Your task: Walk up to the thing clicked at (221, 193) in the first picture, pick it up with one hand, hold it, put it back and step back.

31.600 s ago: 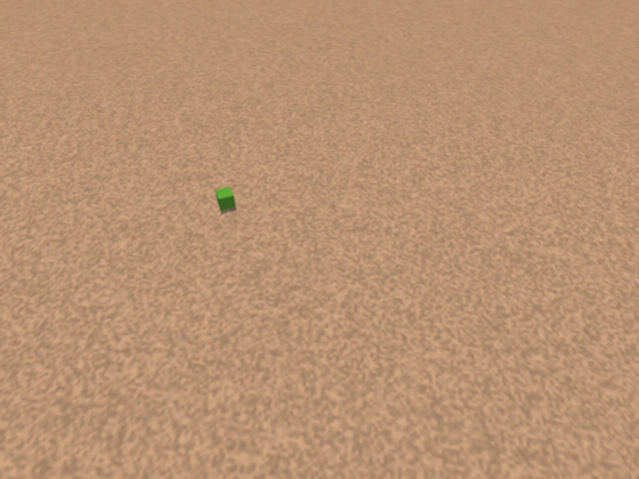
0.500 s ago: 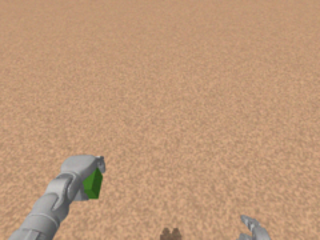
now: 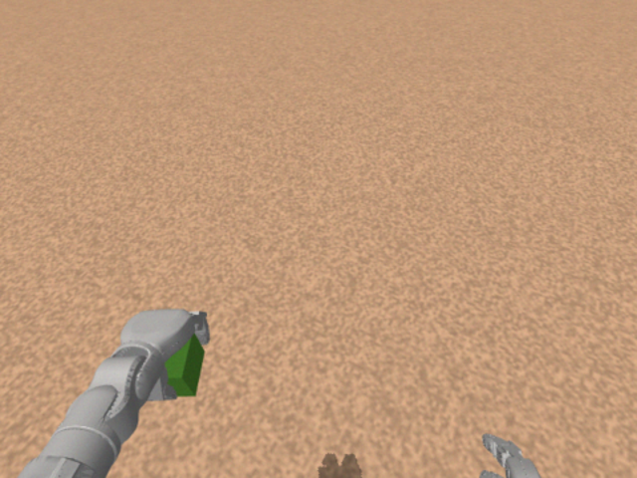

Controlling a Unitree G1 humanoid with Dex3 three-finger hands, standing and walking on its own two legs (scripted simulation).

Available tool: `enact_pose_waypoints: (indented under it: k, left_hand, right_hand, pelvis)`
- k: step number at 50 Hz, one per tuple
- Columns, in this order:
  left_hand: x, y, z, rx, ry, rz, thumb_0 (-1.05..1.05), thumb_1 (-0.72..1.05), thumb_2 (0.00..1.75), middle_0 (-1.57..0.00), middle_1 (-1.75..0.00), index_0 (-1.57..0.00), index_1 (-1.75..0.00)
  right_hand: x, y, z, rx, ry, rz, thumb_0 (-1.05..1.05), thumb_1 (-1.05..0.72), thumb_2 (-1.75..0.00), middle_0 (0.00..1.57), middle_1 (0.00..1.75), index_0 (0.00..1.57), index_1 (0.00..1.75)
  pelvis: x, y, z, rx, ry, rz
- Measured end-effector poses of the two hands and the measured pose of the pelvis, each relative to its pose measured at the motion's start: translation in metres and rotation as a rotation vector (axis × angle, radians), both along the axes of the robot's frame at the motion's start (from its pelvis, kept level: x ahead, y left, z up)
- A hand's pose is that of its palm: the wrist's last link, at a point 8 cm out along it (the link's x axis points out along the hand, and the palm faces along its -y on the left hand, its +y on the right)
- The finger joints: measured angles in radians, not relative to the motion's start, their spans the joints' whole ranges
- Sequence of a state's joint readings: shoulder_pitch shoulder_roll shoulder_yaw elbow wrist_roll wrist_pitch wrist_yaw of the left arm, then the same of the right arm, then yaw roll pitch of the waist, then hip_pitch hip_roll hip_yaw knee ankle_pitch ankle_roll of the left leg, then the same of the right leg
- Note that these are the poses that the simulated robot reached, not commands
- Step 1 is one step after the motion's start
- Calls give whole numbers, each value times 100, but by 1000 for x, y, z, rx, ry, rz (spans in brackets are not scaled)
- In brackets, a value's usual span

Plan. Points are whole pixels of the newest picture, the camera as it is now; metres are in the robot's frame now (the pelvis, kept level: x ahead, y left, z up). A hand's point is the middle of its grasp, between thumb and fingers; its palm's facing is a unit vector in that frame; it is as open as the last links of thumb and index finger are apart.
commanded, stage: crouch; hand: left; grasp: from above
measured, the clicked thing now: (170, 363) +0.30 +0.23 -0.05
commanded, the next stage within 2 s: lower in 1.98 s
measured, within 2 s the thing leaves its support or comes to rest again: neither
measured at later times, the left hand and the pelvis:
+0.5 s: hand (197, 385) +0.33 +0.23 -0.20, palm faces -0.42 +0.04 -0.91, open 10.4 cm; pelvis -0.03 +0.00 -0.10, yaw +1 degrees
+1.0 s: hand (223, 406) +0.38 +0.24 -0.44, palm faces -0.45 +0.01 -0.89, open 10.4 cm; pelvis -0.06 +0.01 -0.29, yaw +0 degrees
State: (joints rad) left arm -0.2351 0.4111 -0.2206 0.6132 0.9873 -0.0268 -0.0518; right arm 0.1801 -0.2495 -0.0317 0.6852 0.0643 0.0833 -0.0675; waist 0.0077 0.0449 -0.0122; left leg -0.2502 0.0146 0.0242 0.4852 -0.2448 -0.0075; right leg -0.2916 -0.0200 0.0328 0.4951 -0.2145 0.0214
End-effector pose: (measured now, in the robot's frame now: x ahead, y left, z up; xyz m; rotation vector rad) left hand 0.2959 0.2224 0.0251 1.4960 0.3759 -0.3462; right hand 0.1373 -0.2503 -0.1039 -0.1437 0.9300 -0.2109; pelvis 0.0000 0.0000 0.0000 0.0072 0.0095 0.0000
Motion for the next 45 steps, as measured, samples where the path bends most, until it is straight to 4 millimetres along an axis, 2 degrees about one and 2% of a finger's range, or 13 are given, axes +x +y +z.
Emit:
enact_pose_waypoints:
  k: [4, 8, 12, 16, 20, 26, 34, 39, 45]
  left_hand:
    - [-2, -1, -6, -4, 7, -3, -1, -16, 85, -51, -92, -59, -79]
    - [-4, -1, -21, 2, 13, -3, -1, -16, 85, -51, -92, -59, -79]
    - [-4, 1, -46, 15, 22, -3, -1, -15, 84, -51, -92, -58, -79]
    - [3, 3, -77, 42, 16, -13, -1, -15, 84, -50, -92, -58, -79]
    - [15, 4, -115, 70, -7, -27, -1, -15, 84, -50, -92, -58, -79]
    - [40, 5, -178, 92, -33, -12, -1, -15, 84, -51, -92, -58, -79]
    - [63, 5, -258, 94, -33, 6, -1, -16, 84, -51, -92, -59, -79]
    - [71, 8, -306, 88, -6, 19, -1, -16, 84, -51, -92, -59, -79]
    - [79, 13, -363, 67, 17, 7, -1, -16, 84, -51, -92, -59, -79]
  right_hand:
    - [0, 0, 0, -1, 0, 3, 1, -91, -90, 20, 30, 20, 30]
    - [-2, 0, -1, -7, 14, 10, 1, -91, -90, 20, 30, 20, 30]
    - [-10, -4, -9, -23, 51, 19, 0, -91, -90, 20, 30, 20, 30]
    - [-26, -11, -25, -50, 106, 24, 0, -91, -90, 20, 30, 20, 30]
    - [-49, -21, -53, -83, 166, 12, 0, -91, -90, 20, 30, 20, 30]
    - [-93, -32, -109, -121, 269, -35, 0, -91, -90, 20, 29, 20, 30]
    - [-145, -24, -184, -119, 392, -85, 0, -91, -90, 20, 29, 20, 30]
    - [-159, -13, -225, -98, 427, -79, 0, -91, -89, 20, 29, 20, 30]
    - [-157, -6, -268, -90, 433, -36, 0, -90, -89, 20, 29, 21, 30]
  pelvis:
    - [-1, 0, 0, 1, 3, 2]
    - [-4, -1, -2, 2, 19, 6]
    - [-8, -2, -9, 0, 59, 15]
    - [-14, -2, -25, -6, 135, 22]
    - [-21, -1, -53, -16, 230, 26]
    - [-33, 2, -107, -28, 361, 24]
    - [-47, 6, -177, -38, 491, 22]
    - [-54, 8, -214, -46, 546, 22]
    - [-59, 8, -259, -61, 603, 25]
